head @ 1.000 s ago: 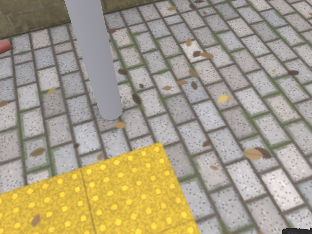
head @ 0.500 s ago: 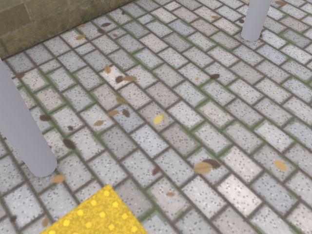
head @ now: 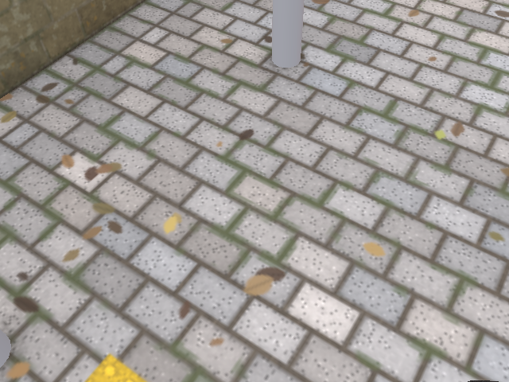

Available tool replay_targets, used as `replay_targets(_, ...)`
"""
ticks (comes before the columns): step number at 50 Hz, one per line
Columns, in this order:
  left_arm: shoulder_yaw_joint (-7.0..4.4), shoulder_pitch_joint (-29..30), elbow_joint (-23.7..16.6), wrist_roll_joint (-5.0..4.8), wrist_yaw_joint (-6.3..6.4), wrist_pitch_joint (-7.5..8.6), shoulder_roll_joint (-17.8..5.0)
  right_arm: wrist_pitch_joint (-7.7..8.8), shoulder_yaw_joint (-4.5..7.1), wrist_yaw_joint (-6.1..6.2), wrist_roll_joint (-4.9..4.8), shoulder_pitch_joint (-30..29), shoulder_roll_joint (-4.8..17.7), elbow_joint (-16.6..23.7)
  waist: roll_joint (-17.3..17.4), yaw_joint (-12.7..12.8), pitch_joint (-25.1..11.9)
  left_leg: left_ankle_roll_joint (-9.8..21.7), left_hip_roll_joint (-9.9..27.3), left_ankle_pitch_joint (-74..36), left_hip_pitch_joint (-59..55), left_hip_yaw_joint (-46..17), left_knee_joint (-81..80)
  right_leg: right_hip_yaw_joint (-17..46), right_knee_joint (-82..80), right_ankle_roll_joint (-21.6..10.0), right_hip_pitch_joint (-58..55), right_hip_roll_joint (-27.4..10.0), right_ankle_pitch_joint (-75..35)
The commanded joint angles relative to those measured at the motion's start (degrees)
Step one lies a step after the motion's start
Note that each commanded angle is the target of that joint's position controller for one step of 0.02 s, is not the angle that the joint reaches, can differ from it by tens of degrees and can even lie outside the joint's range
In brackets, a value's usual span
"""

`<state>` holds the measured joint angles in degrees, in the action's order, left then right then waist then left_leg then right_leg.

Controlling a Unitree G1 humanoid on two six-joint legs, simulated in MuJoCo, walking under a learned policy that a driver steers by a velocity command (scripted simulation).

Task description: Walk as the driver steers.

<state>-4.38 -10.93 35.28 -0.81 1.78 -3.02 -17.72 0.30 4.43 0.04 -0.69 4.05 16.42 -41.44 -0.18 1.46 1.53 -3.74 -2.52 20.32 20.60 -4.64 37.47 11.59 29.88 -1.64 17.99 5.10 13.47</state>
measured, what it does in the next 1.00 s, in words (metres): walks ahead: left foot, then right foot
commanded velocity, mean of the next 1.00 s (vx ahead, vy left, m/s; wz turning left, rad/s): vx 0.30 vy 0.00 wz -0.29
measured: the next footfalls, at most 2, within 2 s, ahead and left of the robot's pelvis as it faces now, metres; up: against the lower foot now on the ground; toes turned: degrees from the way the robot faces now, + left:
left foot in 0.04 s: +0.05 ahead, +0.13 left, +0.00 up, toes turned -6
right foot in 0.48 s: +0.04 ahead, -0.15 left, +0.00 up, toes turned -14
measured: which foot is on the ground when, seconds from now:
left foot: up 0.00-0.02, down 0.04-0.48, up 0.50-0.94, down 0.96-1.00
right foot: down 0.00-0.04, up 0.06-0.46, down 0.48-0.98, up 1.00-1.00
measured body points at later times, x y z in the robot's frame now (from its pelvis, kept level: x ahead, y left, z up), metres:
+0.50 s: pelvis +0.03 -0.03 +0.00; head +0.05 -0.05 +0.45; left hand +0.26 +0.18 -0.08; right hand +0.03 -0.33 -0.13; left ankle +0.01 +0.13 -0.73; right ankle +0.00 -0.14 -0.74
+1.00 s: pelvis +0.27 -0.07 -0.02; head +0.31 -0.08 +0.42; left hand +0.32 +0.21 -0.15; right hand +0.43 -0.36 -0.10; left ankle +0.41 -0.01 -0.74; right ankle +0.02 -0.15 -0.70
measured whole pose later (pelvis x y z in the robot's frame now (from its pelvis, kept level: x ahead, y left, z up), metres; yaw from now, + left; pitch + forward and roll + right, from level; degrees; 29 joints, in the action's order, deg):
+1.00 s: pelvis +0.27 -0.07 -0.02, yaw -15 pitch +3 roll +0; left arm -3.1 -25.4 47.4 -0.6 0.9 2.3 -17.0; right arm 5.2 2.0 -3.2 -0.3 0.8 15.9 -39.6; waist -0.4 3.6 3.0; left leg 4.5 -1.2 6.3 30.1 3.3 33.9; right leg 3.1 42.7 -0.8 1.6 -0.2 27.9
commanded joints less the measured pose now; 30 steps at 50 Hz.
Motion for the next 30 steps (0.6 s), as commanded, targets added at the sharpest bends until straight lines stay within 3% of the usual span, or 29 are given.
replay_targets(1,-2.72,3.11,-4.46,-1.13,0.24,0.22,-9.39,1.53,1.79,-0.45,0.11,2.86,5.6,3.03,-8.92,-2.96,-7.54,1.61,-0.09,-8.89,-4.85,1.05,-15.12,17.2,-2.66,-8.1,-8.6,-11.74,-20.46)
replay_targets(2,-2.36,2.34,-4.64,-0.97,0.48,0.26,-7.87,1.52,2.47,-0.23,0.61,4.71,7.65,2.54,-6.28,-2.85,-8.53,3.35,4.7,-15.61,-12.03,-1.53,-17.86,15.23,0.36,-5.25,-3.76,-9.16,-11.91)
replay_targets(3,-1.5,-1.45,-4.21,0.27,0.29,0.34,-4.24,1.05,3.09,0.22,1.58,4.8,11.35,3.36,7.48,-0.28,-9.95,8.26,17.18,-27.43,-18.98,-12.64,-18.35,6.16,13.32,-1.55,4.62,-2.0,9.27)
replay_targets(4,-2.72,-1.09,-5.55,-0.28,0.43,0.96,-7.66,0.95,3.34,-0.15,3.16,4.63,12.94,3.07,17.64,-0.14,-6.44,18.51,25.66,-35.04,-16.03,-24.85,-19.45,-0.67,23.46,1.61,15.42,3.4,25.92)
replay_targets(5,-4.02,-2.47,-4.18,0.48,0.47,1.24,-11.78,1.24,2.57,0.0,2.44,2.51,10.02,4.37,11.4,0.0,-5.45,20.47,26.32,-34.1,-14.89,-22.24,-19.33,-0.03,33.87,3.72,16.41,-0.85,23.24)
replay_targets(6,-4.59,-2.67,-2.82,-0.03,0.37,0.95,-12.41,1.26,1.86,0.32,2.01,0.06,7.32,4.76,8.54,0.75,-4.5,17.95,22.38,-31.81,-13.93,-16.02,-18.38,-0.71,37.38,4.61,16.77,-1.51,19.16)
replay_targets(7,-4.48,-3.5,-1.46,-0.21,0.59,0.22,-10.79,1.11,1.61,0.56,1.54,-1.43,6.5,5.24,6.95,1.14,-3.88,15.62,18.88,-28.8,-14.1,-11.23,-17.85,-1.55,39.1,5.65,17.18,-1.92,16.2)
replay_targets(8,-4.17,-3.24,-1.52,-0.14,0.53,-0.28,-9.61,0.97,1.43,0.86,0.85,-1.63,6.12,5.16,7.21,0.48,-3.17,15.43,18.1,-30.07,-14.65,-9.01,-17.58,-2.08,40.74,6.56,18.63,-2.27,13.5)
replay_targets(9,-3.65,-2.57,-1.77,-0.43,0.25,-0.48,-7.87,0.69,1.29,1.21,0.88,-0.87,6.23,4.89,7.52,0.04,-3.03,15.44,16.73,-31.39,-14.16,-6.04,-17.9,-3.72,40.31,7.19,18.1,-2.46,11.86)
replay_targets(11,-2.72,1.09,-3.52,-1.01,-0.2,-0.37,-6.0,0.19,1.62,1.86,1.1,3.34,6.93,3.85,9.11,-2.93,-3.76,15.5,16.13,-16.05,-17.75,-4.37,-21.45,-7.23,34.58,7.55,20.46,-4.3,7.99)
replay_targets(14,-1.8,4.81,-5.51,-0.43,-1.01,0.43,-5.12,0.33,2.16,2.13,0.7,7.16,8.94,2.88,10.2,-5.8,-3.59,15.95,18.39,-1.03,-20.42,-6.52,-25.29,-8.61,26.34,7.05,20.6,-6.63,7.98)
replay_targets(17,-0.61,4.6,-5.45,0.2,-1.77,1.71,-3.13,1.14,2.46,1.08,0.03,7.12,10.52,2.34,9.52,-5.38,-2.52,15.59,18.64,1.38,-16.04,-4.12,-27.09,-11.17,16.48,4.75,12.83,-7.17,9.34)
replay_targets(20,-0.48,2.25,-3.88,-0.05,-2.36,2.82,-3.51,1.97,2.46,-0.39,-0.96,7.72,11.36,1.05,9.21,-4.07,-0.33,15.47,18.3,0.35,-10.55,-1.69,-27.0,-13.84,6.25,2.0,3.06,-6.04,7.37)
replay_targets(22,-0.6,-2.75,-1.5,-0.15,-2.63,3.36,-3.35,2.01,2.09,-1.1,-1.86,7.03,10.95,0.24,7.42,-0.61,-0.39,14.14,17.33,0.28,-5.77,0.47,-22.81,-15.92,-4.05,-0.05,-7.63,-4.4,0.31)
replay_targets(23,-1.18,-7.41,0.37,-0.33,-2.38,3.42,-4.44,2.19,1.2,-1.32,-1.57,7.79,8.63,-0.34,5.58,1.44,-2.11,12.42,15.72,-0.35,-1.25,2.33,-18.03,-15.62,-5.56,-1.03,-16.27,-3.5,0.72)
replay_targets(24,-2.01,-13.9,1.76,-0.52,-1.97,3.54,-6.61,2.6,-0.4,-1.66,-0.33,6.69,4.57,-0.11,0.34,4.58,-5.37,8.79,11.93,-0.54,4.9,7.1,-5.91,-7.6,-7.34,-2.75,-25.99,-9.07,1.58)
replay_targets(25,-3.28,-17.11,0.97,0.18,-1.44,3.7,-14.18,3.64,-1.71,-1.98,1.3,4.73,0.83,3.85,-15.99,4.36,-7.65,3.54,4.4,10.37,21.53,12.18,15.02,17.14,-12.75,-10.48,-33.77,-23.68,8.65)
replay_targets(26,-3.11,-17.38,0.89,0.3,-1.93,4.89,-13.14,4.43,-0.14,-1.57,-0.5,1.96,6.49,4.5,-11.5,6.23,-5.37,3.58,4.58,13.92,28.18,4.85,26.24,26.31,-17.18,-16.89,-28.4,-27.82,15.57)
replay_targets(27,-1.84,-14.46,0.66,0.35,-2.17,5.93,-9.63,4.78,0.62,-1.79,-1.8,2.48,8.87,4.35,-10.01,4.35,-0.7,4.8,7.38,8.72,31.04,2.73,28.95,21.73,-18.17,-15.88,-25.96,-25.88,18.91)
replay_targets(28,-1.02,-12.04,0.51,0.49,-2.3,6.63,-7.14,4.96,0.63,-1.96,-1.79,3.27,8.72,3.32,-9.29,3.07,1.75,5.55,8.83,2.99,30.83,2.55,28.24,16.52,-18.99,-14.06,-23.35,-22.89,17.43)
replay_targets(30,-0.22,-8.36,0.21,0.61,-2.22,6.91,-5.56,5.1,0.82,-2.15,-0.15,3.79,8.34,2.33,-7.36,0.84,3.35,5.03,10.18,-4.95,27.76,2.28,24.01,9.14,-20.79,-11.57,-19.41,-19.63,5.23)
Keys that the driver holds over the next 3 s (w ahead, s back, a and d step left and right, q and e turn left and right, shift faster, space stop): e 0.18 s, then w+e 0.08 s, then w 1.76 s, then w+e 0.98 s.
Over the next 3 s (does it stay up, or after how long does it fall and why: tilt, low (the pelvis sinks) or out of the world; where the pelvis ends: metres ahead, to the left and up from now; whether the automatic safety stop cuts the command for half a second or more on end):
stays up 1.33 -0.43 -0.01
